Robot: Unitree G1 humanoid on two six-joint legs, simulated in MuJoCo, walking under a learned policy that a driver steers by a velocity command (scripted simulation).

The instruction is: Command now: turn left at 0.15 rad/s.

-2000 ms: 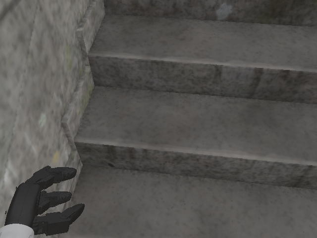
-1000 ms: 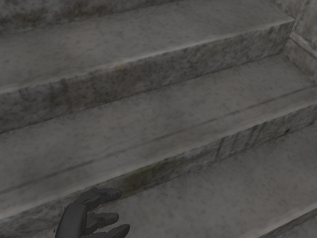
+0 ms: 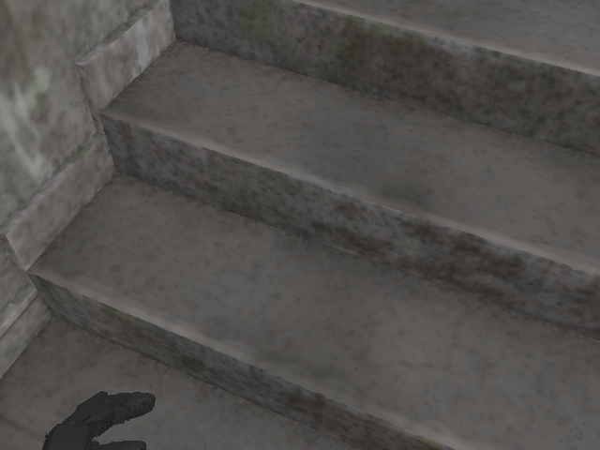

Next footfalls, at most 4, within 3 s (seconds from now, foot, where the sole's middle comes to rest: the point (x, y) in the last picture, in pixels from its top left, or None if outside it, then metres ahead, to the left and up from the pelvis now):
0.10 right None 0.08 -0.22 -0.61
0.54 left None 0.00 0.00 -0.77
1.08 left None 0.31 -0.09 -0.61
1.52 right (450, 342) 0.57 -0.25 -0.44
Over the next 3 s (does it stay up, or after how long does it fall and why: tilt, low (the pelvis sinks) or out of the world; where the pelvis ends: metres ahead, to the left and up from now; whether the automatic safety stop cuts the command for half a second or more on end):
stays up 1.30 -0.47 0.80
